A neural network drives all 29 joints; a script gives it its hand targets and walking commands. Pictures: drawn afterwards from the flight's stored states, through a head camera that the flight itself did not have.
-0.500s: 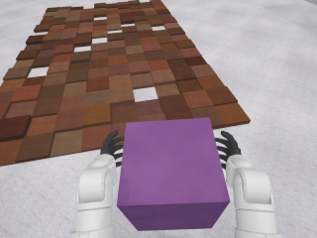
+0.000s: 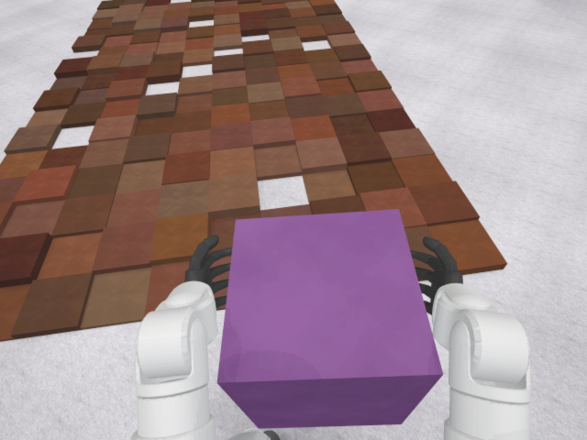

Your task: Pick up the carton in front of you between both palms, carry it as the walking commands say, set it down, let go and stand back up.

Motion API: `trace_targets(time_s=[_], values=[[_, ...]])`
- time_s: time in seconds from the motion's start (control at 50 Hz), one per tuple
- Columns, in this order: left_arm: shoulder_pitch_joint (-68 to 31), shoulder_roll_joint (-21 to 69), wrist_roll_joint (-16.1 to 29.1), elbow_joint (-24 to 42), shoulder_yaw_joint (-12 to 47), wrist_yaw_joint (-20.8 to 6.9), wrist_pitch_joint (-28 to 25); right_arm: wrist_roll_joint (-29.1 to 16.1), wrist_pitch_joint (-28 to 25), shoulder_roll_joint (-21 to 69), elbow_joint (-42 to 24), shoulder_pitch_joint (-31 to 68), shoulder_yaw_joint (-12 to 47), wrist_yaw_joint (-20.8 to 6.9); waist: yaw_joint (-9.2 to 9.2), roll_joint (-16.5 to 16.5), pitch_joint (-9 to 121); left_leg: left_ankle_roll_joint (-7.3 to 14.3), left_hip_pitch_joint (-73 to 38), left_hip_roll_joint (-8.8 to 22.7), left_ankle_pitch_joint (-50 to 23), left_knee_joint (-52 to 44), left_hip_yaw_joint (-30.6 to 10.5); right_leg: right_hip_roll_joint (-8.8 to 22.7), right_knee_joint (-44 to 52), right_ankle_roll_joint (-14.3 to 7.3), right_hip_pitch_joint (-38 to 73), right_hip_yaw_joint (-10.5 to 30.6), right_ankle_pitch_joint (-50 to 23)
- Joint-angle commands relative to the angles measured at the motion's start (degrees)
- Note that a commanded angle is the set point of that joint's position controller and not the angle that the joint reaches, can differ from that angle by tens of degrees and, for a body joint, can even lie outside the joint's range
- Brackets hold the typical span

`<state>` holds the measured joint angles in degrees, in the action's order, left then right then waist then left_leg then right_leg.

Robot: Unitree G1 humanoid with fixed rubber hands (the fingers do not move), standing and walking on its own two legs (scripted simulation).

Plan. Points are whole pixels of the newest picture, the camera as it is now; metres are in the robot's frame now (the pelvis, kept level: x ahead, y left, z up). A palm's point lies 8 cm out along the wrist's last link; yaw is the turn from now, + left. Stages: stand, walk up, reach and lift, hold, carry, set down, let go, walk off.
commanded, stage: carry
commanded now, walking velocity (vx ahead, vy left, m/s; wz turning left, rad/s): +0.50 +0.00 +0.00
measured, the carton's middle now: (323, 327) +0.26 +0.00 +0.01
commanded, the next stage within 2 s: none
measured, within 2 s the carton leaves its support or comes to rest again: neither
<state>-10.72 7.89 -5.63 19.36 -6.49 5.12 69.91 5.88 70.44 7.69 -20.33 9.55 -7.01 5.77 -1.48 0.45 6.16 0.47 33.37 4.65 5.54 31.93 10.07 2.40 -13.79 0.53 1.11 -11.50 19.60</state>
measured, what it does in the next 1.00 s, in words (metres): walks ahead: left foot, then right foot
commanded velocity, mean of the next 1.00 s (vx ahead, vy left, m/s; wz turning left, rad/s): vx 0.50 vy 0.00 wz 0.00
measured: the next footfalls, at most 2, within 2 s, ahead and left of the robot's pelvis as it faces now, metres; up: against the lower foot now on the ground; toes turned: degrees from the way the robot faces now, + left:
left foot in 0.06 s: +0.22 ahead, +0.11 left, +0.00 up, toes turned +11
right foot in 0.54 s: +0.52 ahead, -0.09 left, +0.00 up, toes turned -9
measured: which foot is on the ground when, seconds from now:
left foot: up 0.00-0.04, down 0.06-0.54, up 0.56-0.94, down 0.96-1.00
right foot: down 0.00-0.06, up 0.08-0.52, down 0.54-1.00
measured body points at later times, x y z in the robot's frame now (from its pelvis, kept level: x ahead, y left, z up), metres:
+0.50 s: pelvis +0.32 +0.01 -0.01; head +0.34 +0.00 +0.44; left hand +0.69 +0.15 +0.16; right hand +0.68 -0.16 +0.15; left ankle +0.18 +0.10 -0.74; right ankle +0.46 -0.09 -0.72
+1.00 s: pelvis +0.66 -0.01 -0.01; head +0.75 -0.01 +0.43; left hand +1.06 +0.15 +0.13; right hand +1.07 -0.16 +0.13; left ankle +0.78 +0.09 -0.68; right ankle +0.49 -0.08 -0.72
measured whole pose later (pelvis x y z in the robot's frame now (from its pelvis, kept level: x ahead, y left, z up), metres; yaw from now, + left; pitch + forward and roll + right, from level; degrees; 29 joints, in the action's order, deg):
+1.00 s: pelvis +0.66 -0.01 -0.01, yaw -2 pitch +6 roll +3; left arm -46.0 1.6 -2.8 6.1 -17.6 7.8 72.3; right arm 4.9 72.8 2.4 -4.4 47.5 -16.5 7.9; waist -2.0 3.0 -5.3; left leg 4.7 42.6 -0.4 13.8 49.9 8.6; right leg 3.4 -35.1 -2.2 -8.3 -6.4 24.4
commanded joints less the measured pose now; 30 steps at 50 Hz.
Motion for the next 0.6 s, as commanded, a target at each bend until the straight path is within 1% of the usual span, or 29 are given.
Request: trace_targets(time_s=[0.0,0.02,0.04,0.06,0.08,0.1,0.12,0.14,0.16,0.18,0.2,0.24,0.28,0.32,0.38,0.4,0.44,0.46,0.48,0.5,0.52,0.54,0.56,0.58], values=[[-25.6,50.7,23.1,4.6,40.7,-14.7,0.2,-22.7,-0.5,50.7,-5.3,29.1,41.1,-14.2,0.60,8.9,6.8,1.5,-10.8,-3.5,-2.5,-4.7,4.6,10.8,-5.2,-4.8,1.3,1.5,-35.0],[-26.4,50.1,23.4,6.5,40.9,-14.5,0.3,-22.9,-0.4,50.2,-6.4,29.0,40.9,-14.2,1.37,7.2,9.6,1.7,-20.2,-6.0,-0.6,-6.7,7.1,8.8,-13.5,-3.5,-1.3,-1.8,-38.2],[-26.8,48.8,23.4,8.0,40.8,-14.3,0.5,-23.0,-0.3,49.0,-7.2,28.7,40.5,-14.2,2.32,4.1,14.0,2.1,-33.4,-3.7,3.4,-6.1,3.6,7.1,-23.8,-2.2,-8.7,-2.0,-32.3],[-28.4,47.2,23.6,9.8,41.0,-14.1,1.1,-22.7,0.0,47.1,-7.7,28.7,39.9,-14.1,3.38,-6.6,19.1,6.3,-44.3,10.8,18.0,-11.8,-18.7,3.8,-39.9,0.3,-20.8,-1.0,-17.1],[-30.2,46.4,24.1,11.6,41.5,-13.7,1.7,-22.6,-0.1,46.6,-7.0,29.7,39.8,-14.0,3.11,-17.7,20.8,13.3,-53.8,21.5,16.3,-18.1,-40.3,-3.4,-53.6,1.2,-37.7,3.1,7.1],[-31.7,45.8,24.0,11.8,41.5,-13.5,1.8,-23.5,0.0,46.6,-8.8,30.6,40.0,-13.9,2.98,-14.4,20.3,13.3,-51.9,20.8,8.8,-17.9,-37.6,-0.2,-60.4,-0.7,-41.2,9.4,7.5],[-33.4,45.8,24.4,12.8,41.5,-13.3,1.8,-24.0,0.1,46.8,-10.4,32.3,40.1,-13.6,3.14,-10.9,19.9,12.3,-49.0,18.3,0.6,-16.0,-31.7,1.7,-61.7,-2.2,-41.8,10.6,5.8],[-34.5,45.9,24.6,13.2,41.4,-13.0,1.8,-24.4,0.2,46.8,-11.9,34.3,40.5,-13.3,2.88,-4.8,19.4,10.5,-46.2,17.1,-3.5,-15.4,-26.1,3.9,-59.0,-2.8,-41.6,11.5,2.3],[-35.2,45.5,24.6,13.4,41.3,-12.7,1.9,-24.9,0.3,46.4,-13.1,36.3,41.0,-13.0,2.68,-3.0,18.6,9.3,-42.7,15.9,-7.5,-16.1,-21.6,5.1,-55.3,-2.8,-39.9,11.6,-0.3],[-36.2,45.1,24.6,13.3,41.3,-12.4,2.1,-25.2,0.6,45.4,-13.5,38.0,41.1,-12.8,2.52,-3.8,19.1,8.5,-41.1,14.9,-8.3,-16.8,-18.1,5.1,-52.3,-2.6,-38.2,11.0,-1.5],[-36.8,44.0,24.2,12.9,41.1,-12.0,2.4,-25.6,1.0,44.1,-13.8,39.2,41.0,-12.7,2.51,-4.8,19.1,8.4,-40.4,14.2,-8.9,-17.1,-16.0,4.5,-49.7,-2.5,-37.6,9.9,-1.9],[-38.4,41.2,22.9,10.5,40.3,-11.0,3.0,-26.0,2.1,40.4,-12.7,41.9,40.5,-12.6,2.59,-6.0,18.0,8.9,-40.1,13.1,-8.6,-17.9,-12.5,3.7,-44.3,-2.2,-38.5,8.1,-3.3],[-41.1,38.8,21.9,6.9,39.4,-10.3,4.0,-26.5,3.4,38.0,-8.8,45.0,39.8,-12.8,2.76,-7.2,15.6,9.3,-40.0,11.8,-8.8,-18.7,-9.5,3.4,-38.4,-1.7,-40.3,6.5,-6.6],[-45.6,37.5,21.8,2.7,37.9,-9.9,5.1,-26.7,4.5,36.7,-4.2,49.4,38.4,-13.0,3.58,-7.7,12.6,9.0,-38.6,9.8,-9.9,-18.5,-6.7,2.7,-31.7,-1.6,-40.1,4.7,-10.1],[-51.5,38.2,22.7,-4.0,35.5,-10.0,6.7,-27.3,5.8,37.3,2.7,55.6,35.9,-13.0,4.71,-8.3,9.4,8.4,-36.8,8.3,-12.7,-17.3,-4.1,0.6,-24.1,-2.4,-37.3,2.0,-14.5],[-53.9,38.7,23.1,-6.0,34.7,-10.1,7.1,-27.4,6.0,37.9,4.7,58.2,35.2,-12.9,4.74,-8.6,8.8,7.9,-36.7,8.2,-13.4,-16.6,-3.7,0.2,-22.3,-2.9,-36.3,1.5,-15.4],[-59.0,40.0,23.8,-9.7,32.8,-10.3,7.5,-27.8,6.2,39.7,8.5,63.2,34.0,-12.7,4.31,-9.0,8.2,6.8,-37.4,8.5,-14.3,-14.2,-3.3,-0.1,-19.5,-4.0,-33.9,1.6,-16.3],[-61.1,40.6,24.1,-11.7,31.8,-10.4,7.7,-28.0,6.3,40.8,10.5,65.5,33.4,-12.6,3.67,-9.0,8.7,6.2,-37.3,8.5,-17.0,-11.3,-2.6,-0.6,-18.2,-4.6,-31.0,1.2,-15.9],[-62.5,41.3,24.3,-14.0,30.7,-10.5,7.7,-28.2,6.3,41.8,12.4,67.8,32.8,-12.5,2.10,-8.0,10.5,5.0,-35.9,7.3,-20.6,-5.2,-0.3,-2.4,-15.5,-4.9,-24.3,-0.6,-16.0],[-63.2,41.7,24.5,-16.9,29.3,-10.6,7.7,-28.3,6.3,42.8,14.3,69.5,32.1,-12.4,0.21,-4.9,13.9,3.2,-32.3,4.6,-21.5,4.7,2.1,-4.9,-13.9,-4.8,-13.4,-2.8,-12.9],[-63.6,42.2,24.6,-19.4,27.9,-10.8,7.5,-28.5,6.2,43.2,16.2,71.8,31.2,-12.1,-2.14,0.8,19.0,2.0,-23.0,2.8,-8.1,17.7,1.6,3.0,-13.1,-5.2,-0.5,7.1,-6.8],[-65.8,41.5,24.2,-21.1,26.5,-10.9,7.0,-28.6,6.4,45.4,17.4,73.7,30.5,-11.8,-1.47,15.2,23.5,-0.4,-4.9,-5.0,13.3,33.9,-0.9,18.7,-7.9,-12.6,11.7,35.9,0.9],[-68.1,44.3,25.2,-21.8,26.1,-11.0,6.6,-28.9,6.0,46.2,17.8,77.5,29.8,-11.6,-2.68,17.7,22.6,0.5,6.0,-7.4,23.9,42.8,-6.6,19.6,-3.4,-16.0,14.8,44.3,-2.3],[-71.8,46.7,26.6,-20.3,26.2,-11.2,6.0,-29.5,5.5,48.8,17.6,80.6,29.9,-11.4,-2.24,15.5,22.2,2.2,9.3,-4.1,22.4,47.3,-9.8,18.6,-6.1,-15.3,14.6,38.8,-10.1]])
